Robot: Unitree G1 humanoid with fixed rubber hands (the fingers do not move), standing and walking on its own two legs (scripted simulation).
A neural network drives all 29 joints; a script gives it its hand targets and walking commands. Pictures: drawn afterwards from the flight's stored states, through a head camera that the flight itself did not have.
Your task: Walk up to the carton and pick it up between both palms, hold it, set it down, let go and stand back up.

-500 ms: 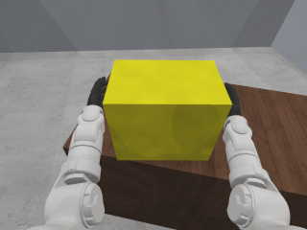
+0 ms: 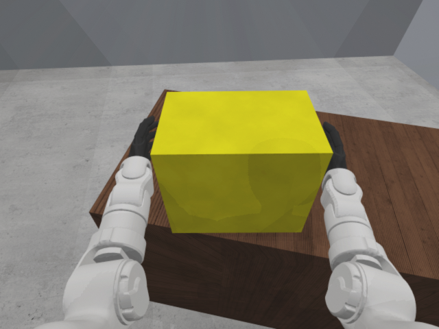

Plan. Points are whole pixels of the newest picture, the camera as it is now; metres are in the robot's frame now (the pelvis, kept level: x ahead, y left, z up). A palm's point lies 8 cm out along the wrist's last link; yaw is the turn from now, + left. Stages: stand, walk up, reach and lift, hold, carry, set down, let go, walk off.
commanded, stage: set down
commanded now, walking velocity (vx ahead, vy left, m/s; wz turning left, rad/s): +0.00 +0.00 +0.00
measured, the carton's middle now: (236, 164) +0.42 -0.05 +0.07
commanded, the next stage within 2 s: none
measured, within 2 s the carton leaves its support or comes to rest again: neither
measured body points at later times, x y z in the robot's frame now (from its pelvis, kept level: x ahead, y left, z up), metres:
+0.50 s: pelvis -0.01 +0.00 +0.00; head +0.02 +0.01 +0.45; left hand +0.42 +0.14 +0.08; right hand +0.40 -0.23 +0.09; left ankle -0.06 +0.12 -0.75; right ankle +0.00 -0.14 -0.75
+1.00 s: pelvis -0.01 +0.00 +0.00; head +0.04 +0.00 +0.45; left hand +0.43 +0.13 +0.07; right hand +0.39 -0.24 +0.07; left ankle -0.06 +0.12 -0.75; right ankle +0.00 -0.14 -0.75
